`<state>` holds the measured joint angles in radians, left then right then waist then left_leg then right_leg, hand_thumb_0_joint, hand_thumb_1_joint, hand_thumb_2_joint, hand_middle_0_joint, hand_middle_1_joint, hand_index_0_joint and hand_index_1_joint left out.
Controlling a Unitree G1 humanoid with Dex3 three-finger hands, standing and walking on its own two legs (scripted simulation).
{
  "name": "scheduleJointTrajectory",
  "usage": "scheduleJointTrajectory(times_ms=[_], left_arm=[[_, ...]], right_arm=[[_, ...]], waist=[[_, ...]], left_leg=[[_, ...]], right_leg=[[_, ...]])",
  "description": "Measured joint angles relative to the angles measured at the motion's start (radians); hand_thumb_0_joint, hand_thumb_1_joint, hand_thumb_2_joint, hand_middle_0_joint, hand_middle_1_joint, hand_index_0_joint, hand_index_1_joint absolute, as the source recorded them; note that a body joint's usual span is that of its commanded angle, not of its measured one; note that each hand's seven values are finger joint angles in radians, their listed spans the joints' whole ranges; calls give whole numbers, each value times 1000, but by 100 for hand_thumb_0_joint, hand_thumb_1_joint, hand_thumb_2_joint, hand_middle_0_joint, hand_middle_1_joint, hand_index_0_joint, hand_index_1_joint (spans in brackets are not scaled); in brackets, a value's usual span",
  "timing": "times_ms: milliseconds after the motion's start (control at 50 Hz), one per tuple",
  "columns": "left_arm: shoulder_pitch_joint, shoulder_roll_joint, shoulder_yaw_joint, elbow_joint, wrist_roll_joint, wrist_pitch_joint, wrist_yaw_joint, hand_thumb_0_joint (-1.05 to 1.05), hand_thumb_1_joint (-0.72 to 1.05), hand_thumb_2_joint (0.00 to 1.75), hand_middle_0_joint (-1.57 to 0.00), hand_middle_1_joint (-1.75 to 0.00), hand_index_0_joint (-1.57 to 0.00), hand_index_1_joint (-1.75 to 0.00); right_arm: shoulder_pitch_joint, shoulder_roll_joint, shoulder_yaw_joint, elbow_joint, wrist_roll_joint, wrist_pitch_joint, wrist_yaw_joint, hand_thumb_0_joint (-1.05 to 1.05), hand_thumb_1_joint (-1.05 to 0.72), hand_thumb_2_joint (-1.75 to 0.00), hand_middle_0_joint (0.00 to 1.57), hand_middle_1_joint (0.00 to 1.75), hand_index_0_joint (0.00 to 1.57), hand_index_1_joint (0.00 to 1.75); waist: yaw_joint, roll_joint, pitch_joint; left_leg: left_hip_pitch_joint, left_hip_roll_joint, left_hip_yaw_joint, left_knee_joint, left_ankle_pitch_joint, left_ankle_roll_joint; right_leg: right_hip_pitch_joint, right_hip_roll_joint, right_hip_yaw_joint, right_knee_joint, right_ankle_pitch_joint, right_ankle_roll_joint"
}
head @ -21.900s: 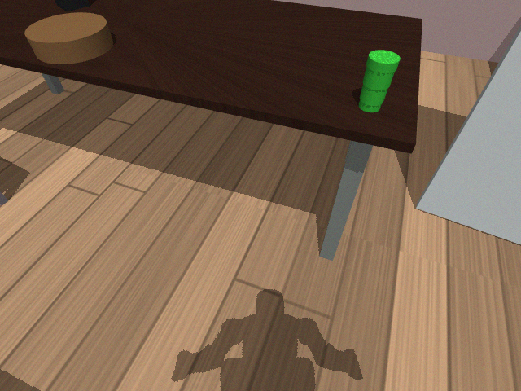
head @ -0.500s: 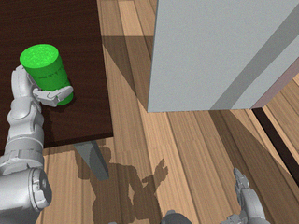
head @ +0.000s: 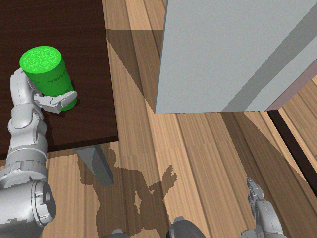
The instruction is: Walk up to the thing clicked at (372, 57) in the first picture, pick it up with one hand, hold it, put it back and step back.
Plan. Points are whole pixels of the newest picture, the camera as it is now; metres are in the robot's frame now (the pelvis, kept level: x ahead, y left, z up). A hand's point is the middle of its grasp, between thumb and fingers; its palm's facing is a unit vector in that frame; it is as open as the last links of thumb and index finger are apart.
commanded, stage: open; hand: left
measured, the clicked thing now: (54, 83) +0.48 +0.20 +0.10
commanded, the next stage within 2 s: withdraw in 0.38 s
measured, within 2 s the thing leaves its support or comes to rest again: neither
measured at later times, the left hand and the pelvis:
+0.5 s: hand (55, 84) +0.49 +0.20 +0.08, palm faces +0.18 -0.98 +0.02, open 15.1 cm; pelvis +0.00 +0.00 +0.00, yaw +0 degrees
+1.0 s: hand out of the picture +0.48 +0.27 +0.21, palm faces +0.21 -0.98 -0.04, open 17.6 cm; pelvis +0.02 +0.00 +0.02, yaw +0 degrees
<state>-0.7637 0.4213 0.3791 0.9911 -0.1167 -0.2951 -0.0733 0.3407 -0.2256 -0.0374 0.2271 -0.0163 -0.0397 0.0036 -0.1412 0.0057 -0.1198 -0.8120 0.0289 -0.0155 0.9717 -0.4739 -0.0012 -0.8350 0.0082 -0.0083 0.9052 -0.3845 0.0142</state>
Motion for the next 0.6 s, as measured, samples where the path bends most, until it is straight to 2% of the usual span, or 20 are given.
scheduleJointTrajectory(times_ms=[140,220,380,600], left_arm=[[-10,1,6,16,0,3,4,-2,-48,82,-89,-98,-89,-98],[-10,1,8,19,1,-1,3,-2,-49,66,-85,-86,-86,-85],[-8,2,12,13,0,2,2,-1,-56,39,-66,-59,-66,-59],[-1,7,21,-10,10,16,13,-1,-60,18,-32,-27,-32,-27]], right_arm=[[-4,0,3,-19,-1,10,-3,-1,48,-5,6,5,6,5],[2,-2,1,-25,1,13,-3,-1,48,-5,6,5,6,5],[8,-2,1,-30,2,24,0,-1,48,-6,6,5,6,5],[9,-12,-8,-58,4,37,-4,-1,49,-6,6,5,6,5]], waist=[[-4,4,-1],[-6,3,-3],[-4,2,0],[-6,1,1]], left_leg=[[-2,-1,1,5,-2,2],[0,-2,2,4,-2,2],[-6,-1,3,8,-4,1],[11,-2,6,0,-7,1]], right_leg=[[-3,-1,1,7,-3,1],[-3,-2,2,9,-5,1],[-9,-1,4,13,-5,1],[5,-1,6,8,-9,1]])
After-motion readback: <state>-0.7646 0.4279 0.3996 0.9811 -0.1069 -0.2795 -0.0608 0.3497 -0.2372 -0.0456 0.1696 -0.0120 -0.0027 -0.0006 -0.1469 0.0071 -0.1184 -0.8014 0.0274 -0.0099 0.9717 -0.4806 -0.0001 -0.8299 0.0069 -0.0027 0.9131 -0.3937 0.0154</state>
